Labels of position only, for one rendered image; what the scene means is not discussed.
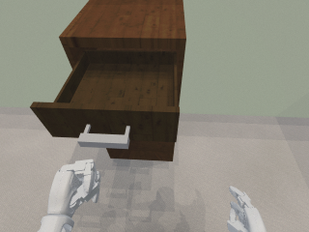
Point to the robot left hand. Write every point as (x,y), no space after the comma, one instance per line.
(81,177)

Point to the robot right hand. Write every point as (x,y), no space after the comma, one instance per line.
(250,219)

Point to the drawer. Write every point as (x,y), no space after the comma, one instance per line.
(112,89)

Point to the left robot forearm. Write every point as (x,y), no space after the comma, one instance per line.
(56,223)

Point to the handle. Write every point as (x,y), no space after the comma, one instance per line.
(103,140)

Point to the cabinet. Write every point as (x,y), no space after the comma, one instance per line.
(130,25)

